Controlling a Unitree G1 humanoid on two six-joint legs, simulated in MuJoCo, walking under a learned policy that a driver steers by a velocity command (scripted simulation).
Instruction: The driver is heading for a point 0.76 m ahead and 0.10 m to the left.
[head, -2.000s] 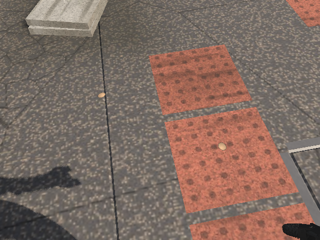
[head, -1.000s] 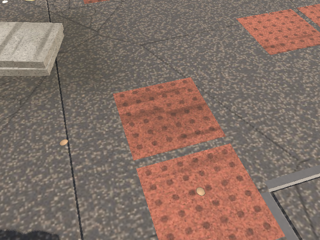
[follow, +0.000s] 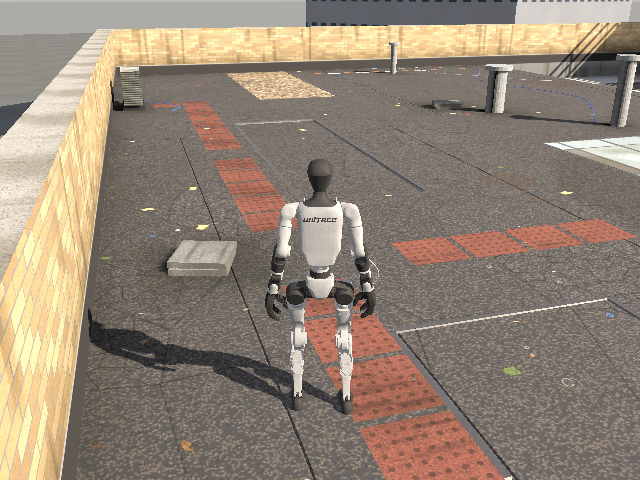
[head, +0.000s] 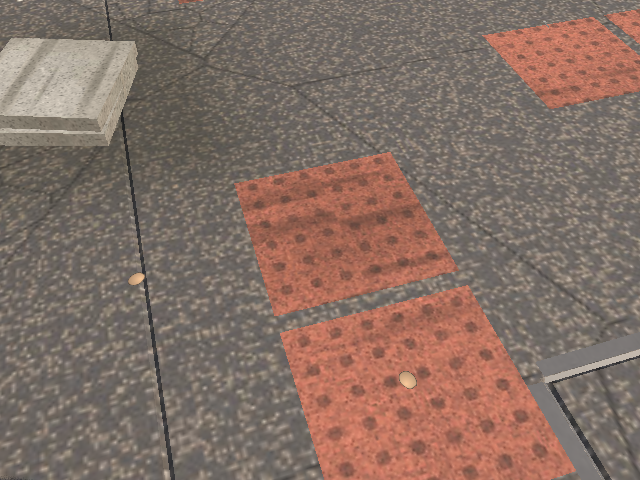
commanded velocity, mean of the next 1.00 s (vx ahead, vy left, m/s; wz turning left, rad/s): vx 0.40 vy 0.00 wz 0.01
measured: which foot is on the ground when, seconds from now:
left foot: down 0.00-0.22, up 0.24-0.62, down 0.64-1.00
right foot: down 0.00-0.66, up 0.68-1.00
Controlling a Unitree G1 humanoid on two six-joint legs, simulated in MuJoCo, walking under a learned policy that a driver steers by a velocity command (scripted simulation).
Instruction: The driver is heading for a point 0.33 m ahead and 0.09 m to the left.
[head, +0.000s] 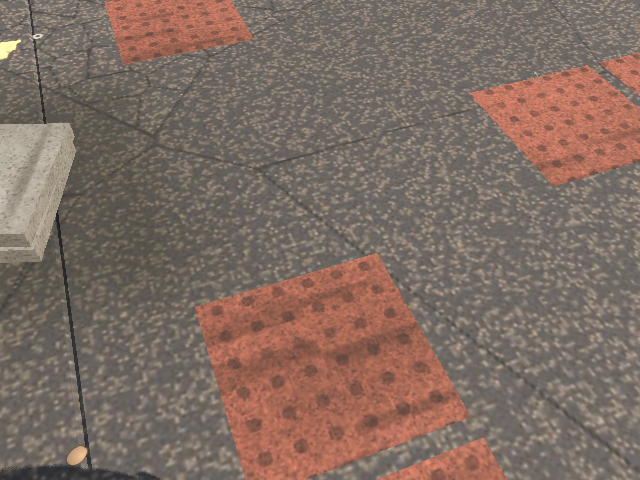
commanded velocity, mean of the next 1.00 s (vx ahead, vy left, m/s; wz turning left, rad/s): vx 0.20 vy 0.00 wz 0.14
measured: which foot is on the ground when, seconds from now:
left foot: down 0.00-0.20, up 0.22-0.56, down 0.58-1.00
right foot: up 0.00-0.16, down 0.18-1.00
